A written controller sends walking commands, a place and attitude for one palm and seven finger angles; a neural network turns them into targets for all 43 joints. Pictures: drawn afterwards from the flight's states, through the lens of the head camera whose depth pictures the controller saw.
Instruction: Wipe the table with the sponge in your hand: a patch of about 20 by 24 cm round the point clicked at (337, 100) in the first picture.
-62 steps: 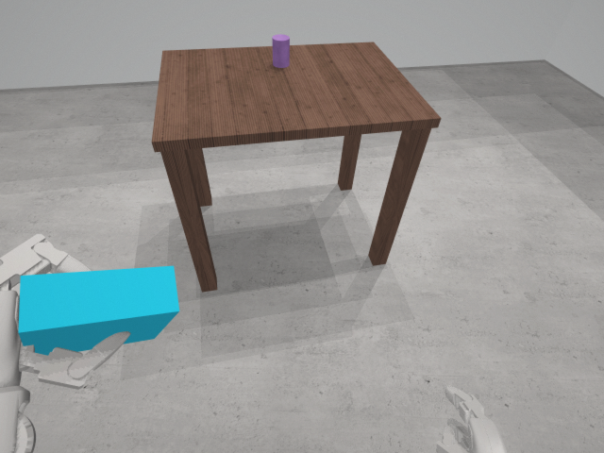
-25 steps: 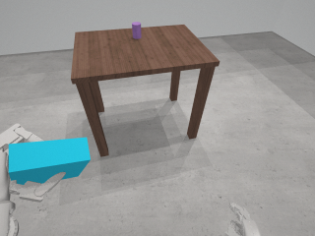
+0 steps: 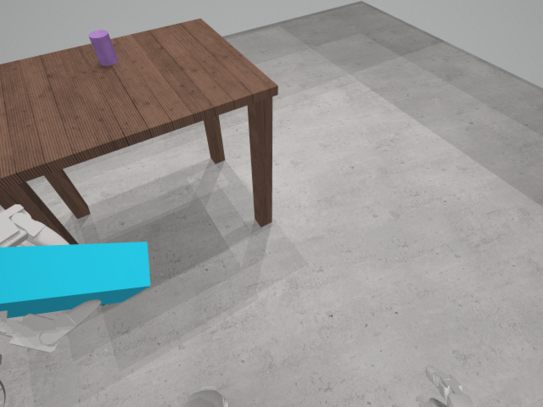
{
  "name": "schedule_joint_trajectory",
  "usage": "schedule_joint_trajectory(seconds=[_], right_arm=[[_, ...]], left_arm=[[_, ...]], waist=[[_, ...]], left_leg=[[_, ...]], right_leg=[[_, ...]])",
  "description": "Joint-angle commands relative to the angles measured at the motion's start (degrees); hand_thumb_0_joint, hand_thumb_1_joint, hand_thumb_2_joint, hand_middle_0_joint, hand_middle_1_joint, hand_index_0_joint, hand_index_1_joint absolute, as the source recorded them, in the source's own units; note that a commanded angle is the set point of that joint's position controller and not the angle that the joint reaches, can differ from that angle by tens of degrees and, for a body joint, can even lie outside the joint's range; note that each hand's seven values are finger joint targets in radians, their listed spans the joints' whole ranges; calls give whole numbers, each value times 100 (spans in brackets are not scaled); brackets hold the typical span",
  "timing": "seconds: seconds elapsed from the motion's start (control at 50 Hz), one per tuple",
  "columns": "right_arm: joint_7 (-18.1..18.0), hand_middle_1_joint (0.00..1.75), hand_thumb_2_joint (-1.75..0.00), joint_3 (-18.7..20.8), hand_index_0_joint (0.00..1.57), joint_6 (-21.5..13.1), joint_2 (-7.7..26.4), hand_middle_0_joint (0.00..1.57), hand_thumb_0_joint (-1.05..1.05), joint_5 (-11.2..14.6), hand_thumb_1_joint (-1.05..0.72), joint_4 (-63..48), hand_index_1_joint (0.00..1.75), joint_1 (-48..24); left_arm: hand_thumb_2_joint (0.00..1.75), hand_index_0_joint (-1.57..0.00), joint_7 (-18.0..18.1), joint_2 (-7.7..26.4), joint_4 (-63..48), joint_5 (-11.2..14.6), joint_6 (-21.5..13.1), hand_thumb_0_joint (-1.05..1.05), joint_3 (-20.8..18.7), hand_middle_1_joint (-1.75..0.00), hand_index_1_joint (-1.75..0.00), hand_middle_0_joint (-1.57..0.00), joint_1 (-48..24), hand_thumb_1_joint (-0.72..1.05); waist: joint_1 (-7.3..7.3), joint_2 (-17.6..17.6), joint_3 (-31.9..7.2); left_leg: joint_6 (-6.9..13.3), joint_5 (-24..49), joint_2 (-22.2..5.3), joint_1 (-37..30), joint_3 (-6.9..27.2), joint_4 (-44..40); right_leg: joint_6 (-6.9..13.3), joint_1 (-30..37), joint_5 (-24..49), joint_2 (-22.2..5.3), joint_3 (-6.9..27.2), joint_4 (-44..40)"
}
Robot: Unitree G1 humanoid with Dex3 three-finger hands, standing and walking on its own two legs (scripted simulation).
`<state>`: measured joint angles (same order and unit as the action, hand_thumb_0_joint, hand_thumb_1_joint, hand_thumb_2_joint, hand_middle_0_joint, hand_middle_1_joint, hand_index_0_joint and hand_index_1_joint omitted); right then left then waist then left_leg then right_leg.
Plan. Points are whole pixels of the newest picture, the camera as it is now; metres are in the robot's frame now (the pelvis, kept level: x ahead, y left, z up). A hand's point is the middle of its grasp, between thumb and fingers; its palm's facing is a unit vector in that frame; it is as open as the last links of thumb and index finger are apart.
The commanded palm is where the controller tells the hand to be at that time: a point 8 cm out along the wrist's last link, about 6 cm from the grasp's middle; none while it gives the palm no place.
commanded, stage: walk to a spot facing it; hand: left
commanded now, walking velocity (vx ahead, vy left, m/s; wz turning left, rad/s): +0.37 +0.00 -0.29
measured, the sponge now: (94, 278) +0.23 +0.20 +0.15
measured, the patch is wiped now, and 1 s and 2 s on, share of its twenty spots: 0.00 0.00 0.00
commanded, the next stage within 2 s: turn to face it in 0.42 s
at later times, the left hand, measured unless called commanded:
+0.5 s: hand (173, 149) +0.42 +0.16 +0.17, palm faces +0.22 -0.83 -0.51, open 9.2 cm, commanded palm +0.37 +0.20 +0.17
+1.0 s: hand (192, 118) +0.50 +0.15 +0.16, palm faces +0.31 -0.86 -0.40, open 9.2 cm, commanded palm +0.44 +0.18 +0.17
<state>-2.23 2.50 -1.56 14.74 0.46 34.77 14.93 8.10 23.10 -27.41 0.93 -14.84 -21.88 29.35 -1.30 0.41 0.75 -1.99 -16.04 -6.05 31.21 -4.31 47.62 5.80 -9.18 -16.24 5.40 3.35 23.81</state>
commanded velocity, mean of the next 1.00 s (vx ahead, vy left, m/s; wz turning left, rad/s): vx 0.14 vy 0.00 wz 0.06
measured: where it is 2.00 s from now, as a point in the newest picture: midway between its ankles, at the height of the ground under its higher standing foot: outside the picture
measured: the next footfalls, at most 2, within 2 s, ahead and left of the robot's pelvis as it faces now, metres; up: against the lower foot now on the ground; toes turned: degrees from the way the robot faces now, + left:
left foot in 0.12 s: +0.14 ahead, +0.15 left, +0.00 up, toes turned +7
right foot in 0.52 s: +0.24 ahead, -0.18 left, +0.00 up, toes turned -24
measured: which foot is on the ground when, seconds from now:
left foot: up 0.00-0.10, down 0.12-0.54, up 0.56-0.88, down 0.90-1.00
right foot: down 0.00-0.12, up 0.14-0.50, down 0.52-0.92, up 0.94-1.00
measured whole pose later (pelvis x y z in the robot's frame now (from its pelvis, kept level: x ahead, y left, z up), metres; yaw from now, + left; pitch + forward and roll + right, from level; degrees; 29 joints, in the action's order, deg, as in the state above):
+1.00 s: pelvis +0.24 -0.07 -0.02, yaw -9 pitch -2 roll -1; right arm -2.6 2.6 -2.9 10.8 -0.4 34.6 13.3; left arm 9.3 22.7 -29.0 1.4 -13.2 -25.1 26.3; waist -1.7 2.2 3.0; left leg 1.9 -13.8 -3.0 22.2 -5.7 37.8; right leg -3.0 -20.1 -32.9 -2.5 -5.7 54.8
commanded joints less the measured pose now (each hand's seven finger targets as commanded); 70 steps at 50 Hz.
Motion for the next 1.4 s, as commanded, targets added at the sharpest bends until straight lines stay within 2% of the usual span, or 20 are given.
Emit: schedule_joint_trajectory(seconds=[0.0, 0.06, 0.1, 0.16, 0.24, 0.44, 0.48, 0.52, 0.54, 0.6, 0.68, 0.84, 0.86, 0.9, 0.92, 1.04, 1.14, 1.22, 1.28, 1.38], right_arm=[[-26, 30, -90, 0, 20, -428, 301, 20, 0, -11, -90, -1085, 30, -636], [-131, 30, -90, 58, 20, -473, 424, 20, 0, -17, -90, -1085, 30, -436], [-179, 30, -90, 86, 20, -454, 533, 20, 0, -58, -90, -1051, 30, -400], [-169, 30, -90, -159, 20, -568, 239, 20, 0, -187, -90, -922, 30, -658], [-108, 30, -90, -59, 20, -654, 322, 20, 0, -80, -90, -808, 30, -619], [-25, 30, -90, 58, 20, -772, 253, 20, 0, -74, -90, -870, 30, -537], [17, 30, -90, 61, 20, -779, 141, 20, 0, 27, -90, -830, 30, -475], [12, 30, -90, 9, 20, -712, -4, 20, 0, 23, -90, -981, 30, -666], [27, 30, -90, -92, 20, -667, -63, 20, 0, -40, -90, -934, 30, -812], [145, 30, -90, -32, 20, -443, 122, 20, 0, 7, -90, -822, 30, -988], [58, 30, -90, 18, 20, -235, 113, 20, 0, 15, -90, -994, 30, -977], [-114, 30, -90, 157, 20, -287, 184, 20, 0, -53, -90, -910, 30, -345], [-145, 30, -90, 177, 20, -305, 189, 20, 0, -64, -90, -927, 30, -320], [-113, 30, -90, 194, 20, -423, 384, 20, 0, -69, -90, -1004, 30, -368], [-40, 30, -90, 123, 20, -463, 339, 20, 0, -111, -90, -894, 30, -275], [45, 30, -90, 135, 20, -781, 426, 20, 0, -75, -90, -912, 30, -610], [15, 30, -90, 51, 20, -763, 307, 20, 0, -86, -90, -920, 30, -580], [34, 30, -90, 9, 20, -590, 184, 20, 0, 15, -90, -830, 30, -521], [-36, 30, -90, -60, 20, -441, 79, 20, 0, 46, -90, -899, 30, -864], [-195, 30, -90, -198, 20, -488, 65, 20, 0, -21, -90, -779, 30, -1099]], left_arm=[[130, -120, 150, 813, -1178, 111, -227, 0, -601, -160, -160, -120, -292, 10], [130, -120, 167, 802, -1389, 107, -250, 0, -522, -160, -160, -120, -558, 10], [130, -120, 172, 839, -1586, 123, -357, 0, -578, -160, -160, -120, -756, 10], [130, -120, 126, 1049, -1544, 23, -354, 0, -507, -160, -160, -120, -1407, 10], [130, -120, 91, 729, -1627, -75, -254, 0, -357, -160, -160, -120, -1326, 10], [130, -120, -3, 639, -958, -56, -286, 0, -517, -160, -160, -120, -1091, 10], [130, -120, 11, 836, -1100, -85, -233, 0, -567, -160, -160, -120, -1076, 10], [130, -120, 119, 1387, -1496, -68, -219, 0, -1048, -160, -160, -120, -1046, 10], [130, -120, 161, 1223, -1358, -87, -201, 0, -1102, -160, -160, -120, -714, 10], [130, -120, 236, 1456, -2187, -16, -330, 0, -1363, -160, -160, -120, -178, 10], [130, -120, 342, 1403, -2484, 69, -427, 0, -1632, -160, -160, -120, 232, 10], [130, -120, 380, 766, -1185, 186, -186, 0, -1122, -160, -160, -120, 411, 10], [130, -120, 363, 790, -1319, 195, -193, 0, -1015, -160, -160, -120, 120, 10], [130, -120, 272, 820, -1574, 243, -282, 0, -872, -160, -160, -120, -129, 10], [130, -120, 163, 828, -1304, 131, -266, 0, -802, -160, -160, -120, -97, 10], [130, -120, 148, 859, -2966, 43, -151, 0, -419, -160, -160, -120, -985, 10], [130, -120, 231, 790, -2233, 193, 71, 0, -698, -160, -160, -120, -575, 10], [130, -120, 145, 457, -1196, 253, 241, 0, -506, -160, -160, -120, -585, 10], [130, -120, 127, 893, -849, 238, 428, 0, -446, -160, -160, -120, -910, 10], [130, -120, 92, 704, -763, 100, 242, 0, -261, -160, -160, -120, -1078, 10]], waist=[[241, 590, -707], [64, 55, -904], [36, -1550, -1265], [43, -1371, -269], [203, -1197, 9], [150, -1451, -388], [319, -416, -994], [220, 1829, -1690], [218, 922, -1583], [139, 318, -1362], [19, 337, -1130], [-53, 402, -857], [-98, 112, -927], [138, -1829, -997], [127, -1629, -767], [114, -1957, -873], [60, -1868, -750], [126, -1264, -708], [155, 1458, 9], [95, 873, -99]], left_leg=[[140, 112, 134, -341, -322, -1183], [334, 793, 77, -2546, -346, -2270], [1137, 1146, -1731, -4521, 2024, -2585], [1541, -236, -2395, -2848, 2640, -3449], [1013, -348, -1811, -1977, 366, -3378], [584, 2275, -1425, -2456, -1356, -1787], [409, 2555, -961, -2082, -1354, 561], [116, -2102, 300, 775, -456, 3399], [170, -2001, -19, 690, 341, 3570], [23, -950, -141, 731, 539, 3523], [-55, -549, -274, -73, 449, 1758], [50, 707, 192, -1562, -343, -1568], [186, 1367, 102, -2053, -141, -2000], [1399, 5138, -1775, -2630, 2704, -2312], [1598, 5253, -1904, -2525, 2924, -2359], [930, 1718, -883, -1494, 1423, -2579], [834, -427, -779, -1123, 1684, -3323], [592, -421, -357, -1129, 1278, -2831], [-79, -1192, 668, 92, 475, 784], [-111, -736, 430, 108, 261, 1503]], right_leg=[[601, 747, 2112, -1527, 1192, -249], [135, -333, 1908, -1037, 761, 1025], [-419, -2515, -1115, -323, -94, 3146], [-525, -3136, -1329, -834, 81, 5043], [-656, -2751, -479, -1153, -465, 4298], [-699, -1148, 155, -513, -1906, 1383], [-492, 283, 808, -445, -1579, 465], [706, 2270, 5700, -2559, 2095, 567], [756, 1881, 5651, -2870, 1930, 559], [549, 1276, 3884, -2736, 982, 299], [333, 238, 3710, -2523, -367, 164], [-246, -125, 3119, -2289, -904, 1092], [-467, -375, 2730, -2070, -999, 1667], [-1011, -1671, -1832, -872, -889, 3379], [-975, -1967, -2267, -819, -447, 3714], [-936, -952, -1166, -664, -688, 3082], [-894, -493, -1456, -419, -938, 2412], [-706, 311, -895, -395, -1016, 112], [327, -551, 6, -2960, 1802, -1338], [-32, -73, 3836, -2277, -307, -273]])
